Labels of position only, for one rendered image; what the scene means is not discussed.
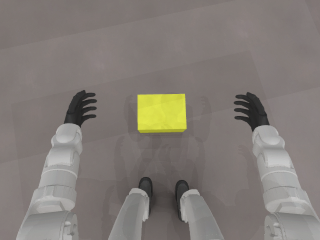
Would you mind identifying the right robot upper arm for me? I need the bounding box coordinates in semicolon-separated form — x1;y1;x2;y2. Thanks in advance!
264;212;320;240

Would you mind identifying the robot left forearm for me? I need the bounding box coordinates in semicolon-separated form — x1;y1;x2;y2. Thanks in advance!
16;123;83;240

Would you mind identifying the right robot hand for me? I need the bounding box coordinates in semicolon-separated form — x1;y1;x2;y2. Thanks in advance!
234;92;270;132

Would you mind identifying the left robot hand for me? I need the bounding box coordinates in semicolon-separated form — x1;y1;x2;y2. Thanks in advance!
64;90;97;128

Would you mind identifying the robot left foot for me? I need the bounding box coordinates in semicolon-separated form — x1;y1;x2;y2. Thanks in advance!
138;177;153;216

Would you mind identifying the carton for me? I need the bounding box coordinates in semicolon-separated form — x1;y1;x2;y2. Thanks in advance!
137;94;187;133

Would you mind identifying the robot right forearm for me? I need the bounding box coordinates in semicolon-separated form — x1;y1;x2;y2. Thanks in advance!
252;125;320;222

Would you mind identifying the left robot upper arm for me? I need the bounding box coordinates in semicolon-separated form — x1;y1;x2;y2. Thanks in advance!
18;210;79;240

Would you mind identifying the robot right shin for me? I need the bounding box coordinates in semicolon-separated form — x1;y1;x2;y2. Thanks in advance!
180;189;204;211

